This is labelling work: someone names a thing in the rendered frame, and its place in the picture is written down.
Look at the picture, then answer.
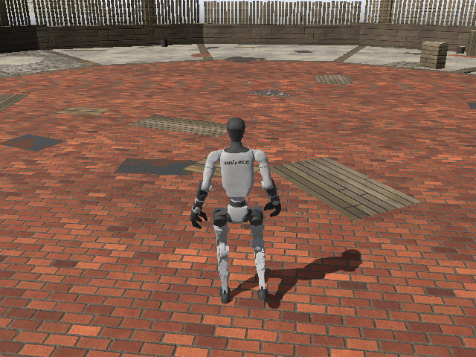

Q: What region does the left robot shin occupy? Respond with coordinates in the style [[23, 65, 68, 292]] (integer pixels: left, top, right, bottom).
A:
[[217, 245, 228, 294]]

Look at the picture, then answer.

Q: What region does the robot right forearm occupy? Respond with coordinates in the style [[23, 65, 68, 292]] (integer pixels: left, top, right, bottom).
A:
[[266, 179, 280, 205]]

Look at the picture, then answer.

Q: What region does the robot left forearm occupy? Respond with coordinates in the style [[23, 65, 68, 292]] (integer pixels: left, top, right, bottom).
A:
[[192, 180, 208, 213]]

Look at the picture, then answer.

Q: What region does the left robot hand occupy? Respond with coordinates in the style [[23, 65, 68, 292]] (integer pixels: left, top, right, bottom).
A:
[[190, 210, 208, 229]]

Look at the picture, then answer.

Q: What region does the right robot hand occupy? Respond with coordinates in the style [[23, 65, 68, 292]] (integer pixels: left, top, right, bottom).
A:
[[264, 202, 281, 217]]

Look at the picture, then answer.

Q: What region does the right robot foot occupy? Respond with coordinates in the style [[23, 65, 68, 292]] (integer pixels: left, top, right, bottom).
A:
[[257, 287, 268, 300]]

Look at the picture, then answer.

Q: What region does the left robot upper arm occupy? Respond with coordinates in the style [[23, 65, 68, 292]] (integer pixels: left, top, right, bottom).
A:
[[201, 150, 221, 192]]

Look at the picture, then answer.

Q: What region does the right robot upper arm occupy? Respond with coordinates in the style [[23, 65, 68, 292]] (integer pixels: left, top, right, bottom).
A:
[[252, 149, 274, 190]]

